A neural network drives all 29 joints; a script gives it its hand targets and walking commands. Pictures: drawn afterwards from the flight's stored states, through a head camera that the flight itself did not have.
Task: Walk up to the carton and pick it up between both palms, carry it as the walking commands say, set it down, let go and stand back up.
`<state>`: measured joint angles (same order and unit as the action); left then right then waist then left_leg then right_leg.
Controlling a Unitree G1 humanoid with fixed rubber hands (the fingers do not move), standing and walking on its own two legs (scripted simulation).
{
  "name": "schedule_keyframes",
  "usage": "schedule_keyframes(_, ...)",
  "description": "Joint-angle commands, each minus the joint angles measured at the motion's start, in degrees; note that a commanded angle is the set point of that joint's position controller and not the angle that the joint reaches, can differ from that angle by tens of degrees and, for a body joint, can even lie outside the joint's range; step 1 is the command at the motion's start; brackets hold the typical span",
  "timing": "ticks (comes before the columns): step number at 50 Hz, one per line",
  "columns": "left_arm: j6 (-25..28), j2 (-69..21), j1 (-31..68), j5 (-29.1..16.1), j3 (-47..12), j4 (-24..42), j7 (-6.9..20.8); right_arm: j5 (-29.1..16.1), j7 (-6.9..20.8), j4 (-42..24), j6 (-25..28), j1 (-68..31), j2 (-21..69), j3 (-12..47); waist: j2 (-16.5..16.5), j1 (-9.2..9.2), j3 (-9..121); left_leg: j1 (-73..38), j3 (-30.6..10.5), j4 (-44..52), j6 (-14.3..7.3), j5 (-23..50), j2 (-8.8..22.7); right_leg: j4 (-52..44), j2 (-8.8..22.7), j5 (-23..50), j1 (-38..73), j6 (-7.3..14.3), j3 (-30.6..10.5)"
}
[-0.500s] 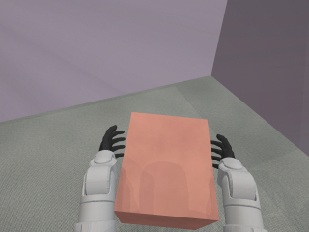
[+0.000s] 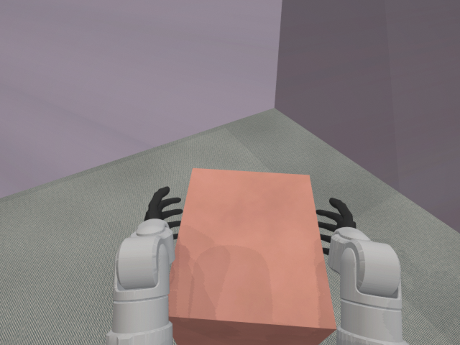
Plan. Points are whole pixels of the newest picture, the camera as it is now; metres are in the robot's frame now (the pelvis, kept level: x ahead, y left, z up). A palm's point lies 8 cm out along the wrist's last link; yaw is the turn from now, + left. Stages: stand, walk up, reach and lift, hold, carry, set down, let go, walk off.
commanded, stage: carry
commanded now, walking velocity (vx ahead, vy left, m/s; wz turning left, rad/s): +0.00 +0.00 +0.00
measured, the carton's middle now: (245, 260) +0.30 -0.01 +0.01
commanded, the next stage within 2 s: hold in 1.64 s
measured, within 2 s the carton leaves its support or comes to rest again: neither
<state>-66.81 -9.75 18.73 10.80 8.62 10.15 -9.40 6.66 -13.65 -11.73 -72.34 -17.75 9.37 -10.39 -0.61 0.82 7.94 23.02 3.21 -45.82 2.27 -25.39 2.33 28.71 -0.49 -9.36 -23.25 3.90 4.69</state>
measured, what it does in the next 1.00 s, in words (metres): steps on the spot: left foot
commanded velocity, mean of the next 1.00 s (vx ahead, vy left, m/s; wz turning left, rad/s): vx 0.00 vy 0.00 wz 0.00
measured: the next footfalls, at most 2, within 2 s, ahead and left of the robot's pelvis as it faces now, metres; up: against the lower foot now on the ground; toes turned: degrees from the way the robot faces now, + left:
left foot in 0.08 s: +0.00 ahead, +0.12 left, +0.00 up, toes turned +6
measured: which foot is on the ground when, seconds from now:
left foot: up 0.00-0.06, down 0.08-1.00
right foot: down 0.00-1.00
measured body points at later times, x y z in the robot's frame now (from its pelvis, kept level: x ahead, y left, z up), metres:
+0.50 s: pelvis -0.02 +0.03 +0.00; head -0.06 +0.03 +0.45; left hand +0.28 +0.18 +0.10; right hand +0.27 -0.13 +0.08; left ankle -0.04 +0.12 -0.73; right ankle +0.06 -0.08 -0.73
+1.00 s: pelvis +0.00 +0.02 +0.00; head -0.04 +0.02 +0.45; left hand +0.30 +0.17 +0.09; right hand +0.29 -0.13 +0.08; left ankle -0.04 +0.12 -0.73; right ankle +0.06 -0.08 -0.73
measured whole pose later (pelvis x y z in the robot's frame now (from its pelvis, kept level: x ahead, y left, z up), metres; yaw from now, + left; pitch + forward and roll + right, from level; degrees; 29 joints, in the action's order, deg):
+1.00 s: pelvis +0.00 +0.02 +0.00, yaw +1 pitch +2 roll +0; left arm -64.4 -9.5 17.9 10.9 7.5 4.9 -11.0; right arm 10.5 -9.5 -5.2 -68.0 -16.5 9.1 -10.7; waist -0.6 -0.1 7.7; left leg 13.7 4.5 -31.9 -1.5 -20.0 0.4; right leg 29.6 0.7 -9.7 -21.7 2.1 5.6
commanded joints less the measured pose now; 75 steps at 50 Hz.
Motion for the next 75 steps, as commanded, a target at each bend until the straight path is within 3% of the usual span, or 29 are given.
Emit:
schedule_keyframes(1,-4.1,-55.7,21.3,-27.2,-37.2,-4.0,19.3,-26.3,23.1,1.7,0.2,-29.9,56.1,42.4,7.7,-1.98,11.5,-2.5,1.8,17.5,-0.9,1.8,-2.7,-10.1,13.5,-2.3,14.5,4.0,-15.1)
schedule_keyframes(3,-4.2,-57.5,22.7,-28.0,-37.9,-4.0,19.5,-25.4,23.3,2.6,0.1,-29.5,56.8,41.3,6.4,-1.96,13.4,-11.1,1.2,24.7,-1.2,11.7,-0.9,-6.6,11.1,3.6,12.3,1.8,-13.3)
schedule_keyframes(4,-4.2,-57.1,21.6,-28.0,-38.4,-4.6,19.6,-24.8,23.4,3.4,0.2,-27.4,56.3,40.8,5.8,-1.91,14.4,-15.2,-0.9,26.1,-1.4,12.2,1.4,-5.9,10.8,4.1,10.2,0.5,-12.7)
schedule_keyframes(6,-4.0,-58.0,24.9,-29.2,-39.8,-3.2,20.1,-23.6,23.6,3.7,1.7,-28.1,56.1,40.6,-4.3,-1.80,11.2,-8.7,-7.1,24.3,-3.9,5.4,6.8,-5.1,6.3,-3.0,8.6,-2.9,-6.0)
schedule_keyframes(7,-4.1,-59.3,27.2,-30.4,-40.9,-2.2,20.4,-24.0,23.8,2.0,2.0,-30.1,56.4,40.3,-5.0,-1.81,8.8,-4.4,-7.4,26.6,-4.5,1.2,7.4,-3.8,6.1,-3.7,10.3,-2.8,-5.2)
schedule_keyframes(10,-3.8,-59.6,30.3,-31.8,-41.9,0.1,20.5,-25.2,24.3,1.1,2.0,-31.8,57.8,40.3,-4.3,-1.39,5.6,-1.4,-8.1,29.2,-4.6,-1.5,8.6,-1.6,5.3,-2.8,7.9,-2.4,-4.4)
schedule_keyframes(13,-4.4,-58.4,27.2,-30.7,-40.6,-3.4,20.2,-24.2,24.1,3.2,1.8,-28.4,56.0,40.3,-1.8,-1.27,6.2,-2.2,-7.1,26.7,-5.2,4.4,8.3,-0.8,5.4,-0.2,8.8,-2.4,-3.2)
schedule_keyframes(15,-4.3,-57.9,23.4,-29.5,-39.5,-5.9,20.4,-24.2,24.1,3.1,1.9,-29.1,55.7,40.7,-0.1,-1.39,7.3,-1.2,-6.6,26.2,-5.2,1.3,7.1,-2.1,5.8,-2.4,10.2,-2.4,-4.0)
schedule_keyframes(17,-4.0,-59.2,24.2,-29.4,-39.3,-7.0,20.4,-24.6,24.2,3.2,2.2,-30.7,56.0,40.3,-1.4,-1.48,6.8,-2.8,-5.6,24.7,-4.7,8.4,6.5,-1.7,7.2,1.4,9.2,-2.0,-4.7)
schedule_keyframes(19,-3.7,-58.9,25.2,-28.8,-38.9,-6.5,20.5,-25.0,24.5,3.0,2.3,-31.9,57.0,41.0,0.9,-1.38,7.7,-3.2,-5.3,23.1,-4.9,9.6,5.8,-2.2,7.2,1.4,9.9,-1.6,-4.7)
schedule_keyframes(20,-3.5,-59.1,24.8,-28.5,-39.0,-6.9,20.4,-25.1,24.6,2.5,2.5,-32.8,56.9,41.1,-0.7,-1.24,7.6,-3.6,-5.4,24.1,-5.0,8.8,5.6,-2.3,7.6,0.6,9.2,-1.7,-4.9)
schedule_keyframes(27,-1.9,-58.5,26.0,-28.4,-38.2,-5.5,20.0,-25.6,24.7,3.9,3.0,-31.8,57.7,41.1,2.1,-1.05,10.3,-7.1,-4.0,20.1,-4.4,14.4,4.3,-3.3,7.8,3.7,10.3,-0.7,-6.1)
schedule_keyframes(28,-1.9,-58.8,25.1,-28.0,-37.9,-5.7,20.0,-25.3,24.6,3.9,3.1,-31.0,57.8,41.0,0.5,-1.09,10.9,-6.8,-3.6,20.0,-4.5,14.4,4.4,-3.4,7.9,5.0,11.0,-0.8,-5.9)
schedule_keyframes(30,-1.6,-59.1,24.6,-28.0,-37.7,-6.4,20.0,-25.3,24.6,3.5,3.4,-31.4,57.5,41.3,2.6,-1.10,11.6,-7.7,-3.7,19.7,-4.4,14.3,4.1,-3.4,8.2,4.1,11.0,-0.6,-6.5)
schedule_keyframes(33,-1.1,-58.8,25.2,-27.6,-38.1,-6.1,19.9,-24.4,24.5,4.6,3.9,-30.3,57.5,40.3,-0.7,-1.06,11.3,-8.3,-3.8,20.0,-4.5,15.4,4.6,-2.6,8.1,6.0,10.7,-0.1,-5.9)
schedule_keyframes(34,-1.1,-58.9,24.5,-27.9,-38.1,-6.6,20.0,-24.5,24.5,3.9,4.1,-30.0,57.0,40.6,0.9,-1.08,12.2,-7.8,-3.4,19.5,-4.2,15.7,4.4,-3.0,8.3,7.9,12.2,-0.2,-6.3)
schedule_keyframes(40,-0.3,-58.5,24.3,-27.0,-38.2,-6.3,20.0,-23.4,24.8,4.6,4.9,-29.9,56.7,39.9,-0.6,-1.03,9.9,-7.2,-3.4,19.9,-4.3,16.1,4.5,-2.5,7.8,6.4,11.1,-0.4,-5.9)
schedule_keyframes(41,-0.1,-57.4,23.7,-26.3,-37.1,-7.4,20.0,-22.8,24.8,6.8,5.0,-29.0,57.0,39.4,1.4,-1.02,10.5,-8.2,-3.1,19.0,-4.3,15.0,3.9,-3.1,8.0,6.1,10.7,-0.6,-6.5)
schedule_keyframes(44,0.1,-58.7,23.0,-27.1,-38.0,-7.0,20.0,-23.8,24.7,2.9,5.5,-31.3,56.7,40.6,0.9,-0.89,11.3,-8.3,-3.1,19.0,-4.4,17.6,4.5,-1.9,8.1,9.7,11.8,-0.4,-5.8)
schedule_keyframes(46,0.7,-57.7,22.9,-26.4,-37.1,-7.4,19.9,-22.6,24.5,4.6,6.0,-28.7,55.7,39.9,2.1,-0.94,11.8,-9.1,-2.5,18.5,-4.1,15.8,3.9,-3.0,8.3,9.4,11.0,-0.4,-6.3)
schedule_keyframes(49,1.0,-57.3,22.7,-25.9,-36.7,-7.7,19.9,-22.4,24.5,5.3,6.5,-28.7,56.2,39.4,0.0,-1.03,10.8,-7.3,-2.9,19.0,-4.3,15.4,4.2,-2.5,8.3,9.0,12.2,-0.2,-6.1)
schedule_keyframes(50,1.3,-57.3,22.8,-25.8,-36.5,-7.4,20.0,-22.7,24.6,4.8,6.7,-29.8,56.4,39.5,1.8,-1.01,10.8,-8.5,-2.7,18.5,-4.1,15.1,3.9,-3.4,8.5,8.0,11.5,-0.4,-6.9)
schedule_keyframes(53,2.1,-57.4,22.3,-25.2,-36.0,-8.7,19.9,-21.9,24.4,5.9,7.3,-29.6,56.1,38.7,1.6,-1.11,9.3,-7.4,-3.0,19.3,-4.3,13.6,4.4,-3.6,8.2,5.4,10.8,-0.6,-6.4)
schedule_keyframes(61,2.7,-56.9,23.3,-26.2,-37.1,-5.6,19.3,-22.4,24.2,3.9,8.2,-28.1,55.3,39.3,-0.6,-0.92,11.9,-8.8,-2.7,19.3,-4.1,18.3,4.8,-1.1,8.5,11.8,12.6,-0.1,-5.7)
schedule_keyframes(63,2.9,-56.3,22.0,-25.1,-36.3,-7.1,19.2,-21.6,24.4,4.8,8.3,-28.2,54.8,38.7,0.4,-1.06,12.3,-9.6,-2.6,18.7,-4.1,19.7,4.9,-1.2,8.1,12.3,12.7,-0.1,-5.5)
schedule_keyframes(64,3.8,-54.9,20.6,-22.4,-33.0,-12.3,19.3,-18.9,24.4,10.6,9.1,-26.3,53.7,35.7,2.8,-1.00,10.9,-9.1,-2.7,18.3,-4.2,17.7,4.6,-1.6,7.9,11.6,12.3,-0.3,-5.3)
schedule_keyframes(68,4.1,-56.9,22.5,-25.5,-36.8,-5.2,19.4,-21.7,24.1,2.8,9.5,-28.6,54.4,39.3,1.2,-0.96,10.9,-9.9,-2.5,18.8,-4.2,17.4,4.4,-2.2,8.3,11.2,11.8,-0.5,-5.9)
schedule_keyframes(74,4.8,-53.8,19.2,-22.9,-35.5,-6.9,19.0,-20.0,24.2,6.7,10.1,-24.5,52.4,37.6,-0.7,-0.96,9.8,-8.5,-2.8,20.0,-4.3,16.6,4.9,-2.1,8.3,8.4,12.0,-0.5,-5.2)
schedule_keyframes(75,5.5,-52.8,19.0,-21.4,-33.9,-8.5,19.0,-18.6,24.2,7.8,10.8,-24.7,51.7,36.7,1.8,-1.02,10.4,-9.7,-2.3,19.2,-4.1,17.6,4.5,-2.1,8.1,10.3,12.1,-0.4,-5.4)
